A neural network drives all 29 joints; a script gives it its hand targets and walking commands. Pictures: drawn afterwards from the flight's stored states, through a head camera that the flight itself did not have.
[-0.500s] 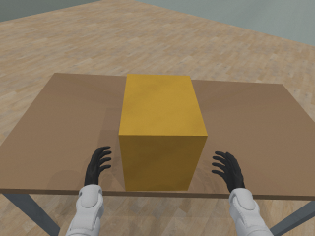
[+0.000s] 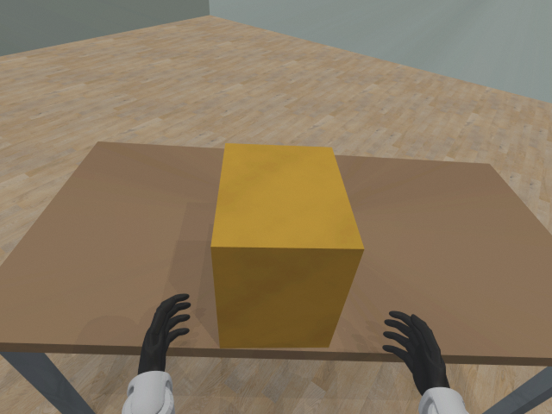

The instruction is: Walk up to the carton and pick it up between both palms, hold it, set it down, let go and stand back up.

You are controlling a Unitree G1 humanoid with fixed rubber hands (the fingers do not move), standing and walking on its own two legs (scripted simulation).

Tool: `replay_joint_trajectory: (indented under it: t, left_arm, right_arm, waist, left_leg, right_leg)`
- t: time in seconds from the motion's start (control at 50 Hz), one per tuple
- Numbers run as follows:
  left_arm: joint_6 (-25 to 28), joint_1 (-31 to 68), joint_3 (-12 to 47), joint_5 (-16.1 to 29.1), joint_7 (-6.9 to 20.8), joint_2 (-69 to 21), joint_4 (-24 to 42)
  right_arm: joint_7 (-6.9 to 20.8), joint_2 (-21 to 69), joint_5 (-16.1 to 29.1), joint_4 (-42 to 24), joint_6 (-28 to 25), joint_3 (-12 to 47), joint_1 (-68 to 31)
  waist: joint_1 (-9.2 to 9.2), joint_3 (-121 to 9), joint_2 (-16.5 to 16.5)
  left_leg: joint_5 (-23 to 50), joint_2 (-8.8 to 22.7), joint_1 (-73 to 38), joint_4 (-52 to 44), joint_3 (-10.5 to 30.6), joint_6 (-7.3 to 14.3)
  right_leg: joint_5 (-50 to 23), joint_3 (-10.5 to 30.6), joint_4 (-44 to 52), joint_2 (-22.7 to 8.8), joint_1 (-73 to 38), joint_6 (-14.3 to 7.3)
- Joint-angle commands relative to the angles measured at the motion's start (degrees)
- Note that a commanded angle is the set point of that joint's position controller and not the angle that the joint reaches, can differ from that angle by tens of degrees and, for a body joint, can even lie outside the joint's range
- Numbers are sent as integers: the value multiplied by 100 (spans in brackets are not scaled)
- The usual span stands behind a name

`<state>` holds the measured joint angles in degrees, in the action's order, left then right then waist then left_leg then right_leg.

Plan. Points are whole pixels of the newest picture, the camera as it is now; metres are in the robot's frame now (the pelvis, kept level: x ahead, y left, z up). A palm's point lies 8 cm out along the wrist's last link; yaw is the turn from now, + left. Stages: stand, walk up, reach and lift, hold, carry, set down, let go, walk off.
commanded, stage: set down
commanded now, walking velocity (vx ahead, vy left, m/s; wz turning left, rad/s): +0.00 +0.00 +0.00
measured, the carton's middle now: (277, 245) +0.43 +0.02 +0.01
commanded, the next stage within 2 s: let go in 1.54 s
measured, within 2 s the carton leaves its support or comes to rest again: neither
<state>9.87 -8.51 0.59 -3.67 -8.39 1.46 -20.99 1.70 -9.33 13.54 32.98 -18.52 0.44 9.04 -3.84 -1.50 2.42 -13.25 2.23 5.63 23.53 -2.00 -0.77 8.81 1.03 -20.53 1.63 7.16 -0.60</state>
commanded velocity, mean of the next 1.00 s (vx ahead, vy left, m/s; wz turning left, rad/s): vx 0.00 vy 0.00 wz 0.00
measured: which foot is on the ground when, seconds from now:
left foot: down 0.00-1.00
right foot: down 0.00-1.00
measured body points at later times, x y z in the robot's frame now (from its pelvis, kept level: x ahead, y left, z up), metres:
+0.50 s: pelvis +0.00 +0.00 +0.00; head -0.04 +0.02 +0.45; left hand +0.21 +0.19 -0.02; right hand +0.21 -0.20 -0.02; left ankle +0.00 +0.12 -0.74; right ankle +0.03 -0.12 -0.74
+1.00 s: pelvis +0.02 +0.00 +0.00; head +0.00 +0.03 +0.45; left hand +0.21 +0.19 -0.05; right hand +0.23 -0.20 -0.03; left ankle +0.00 +0.12 -0.74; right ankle +0.03 -0.12 -0.74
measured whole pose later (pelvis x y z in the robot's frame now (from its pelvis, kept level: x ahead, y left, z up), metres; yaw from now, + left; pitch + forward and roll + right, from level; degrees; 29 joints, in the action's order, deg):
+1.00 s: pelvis +0.02 +0.00 +0.00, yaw +0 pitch -5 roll -1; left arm -1.2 -12.0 0.0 -3.7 -5.2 2.1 -19.5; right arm 1.8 -9.3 6.5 30.0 -12.9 0.4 11.9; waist -3.8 1.9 2.4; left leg -14.7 2.0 3.6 23.4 -2.0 -0.8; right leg 10.4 1.0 -20.5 1.4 5.2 -0.4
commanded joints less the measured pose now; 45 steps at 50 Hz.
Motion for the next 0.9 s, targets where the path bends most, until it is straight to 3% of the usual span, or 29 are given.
replay_joint_trajectory:
  t: [0.0,0.2,0.5,0.88]
  left_arm:
    - [108,-11,156,654,-39,754,1023]
    - [-173,-102,148,639,-1,788,1068]
    - [-550,-230,85,549,152,887,950]
    - [-927,-598,-135,281,338,934,1086]
  right_arm:
    - [167,-1097,-15,-1525,-175,-251,-140]
    - [142,-1074,-193,-1622,119,-374,33]
    - [37,-859,-540,-1348,363,-385,108]
    - [-5,-804,-739,-683,442,-269,356]
  waist:
    - [85,291,99]
    - [102,704,138]
    - [147,681,46]
    - [170,541,-239]
  left_leg:
    - [386,-263,108,-859,-134,-44]
    - [-196,-262,135,-1012,-213,15]
    - [-195,-269,76,-1027,-253,-26]
    - [868,-240,-262,-757,-230,-215]
  right_leg:
    - [575,67,570,-150,-363,-185]
    - [1095,124,695,-253,-145,-180]
    - [1080,102,728,-288,-230,-144]
    - [132,-74,575,-169,-467,-146]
